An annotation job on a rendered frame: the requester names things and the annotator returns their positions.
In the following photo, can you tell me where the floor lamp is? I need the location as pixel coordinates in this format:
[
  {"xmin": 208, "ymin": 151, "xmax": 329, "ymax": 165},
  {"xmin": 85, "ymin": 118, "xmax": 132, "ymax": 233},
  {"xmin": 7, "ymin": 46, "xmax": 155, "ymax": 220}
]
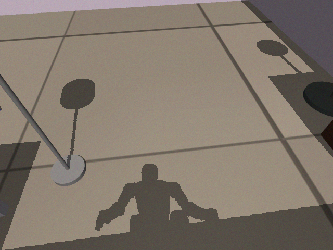
[{"xmin": 0, "ymin": 74, "xmax": 86, "ymax": 186}]

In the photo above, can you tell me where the coat stand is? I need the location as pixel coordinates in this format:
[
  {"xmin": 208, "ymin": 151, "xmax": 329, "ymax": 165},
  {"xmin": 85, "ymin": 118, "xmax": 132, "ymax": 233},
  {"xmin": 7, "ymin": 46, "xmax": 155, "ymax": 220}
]
[{"xmin": 303, "ymin": 82, "xmax": 333, "ymax": 117}]

